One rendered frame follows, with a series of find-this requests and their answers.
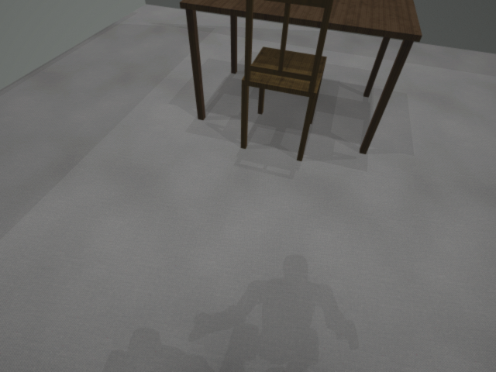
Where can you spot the table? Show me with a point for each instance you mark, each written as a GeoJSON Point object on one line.
{"type": "Point", "coordinates": [387, 18]}

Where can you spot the chair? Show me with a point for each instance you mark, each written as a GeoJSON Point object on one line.
{"type": "Point", "coordinates": [282, 70]}

